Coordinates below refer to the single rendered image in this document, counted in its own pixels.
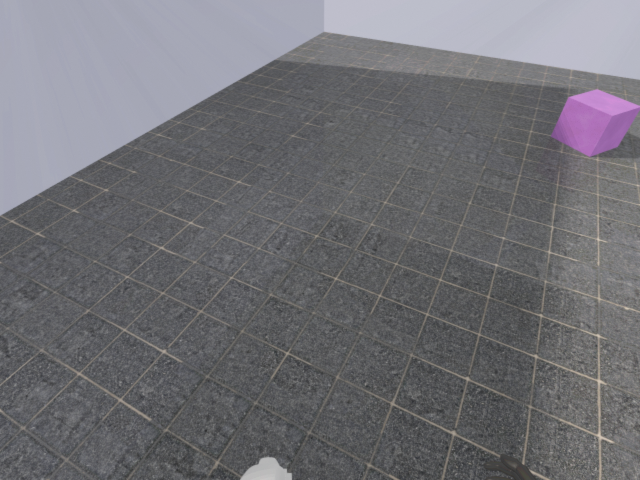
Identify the carton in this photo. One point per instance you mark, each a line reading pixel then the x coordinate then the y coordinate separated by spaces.
pixel 594 122

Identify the robot right hand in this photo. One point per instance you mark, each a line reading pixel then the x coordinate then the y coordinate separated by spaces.
pixel 509 466

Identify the left robot shin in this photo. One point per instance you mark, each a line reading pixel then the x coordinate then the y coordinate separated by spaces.
pixel 268 460

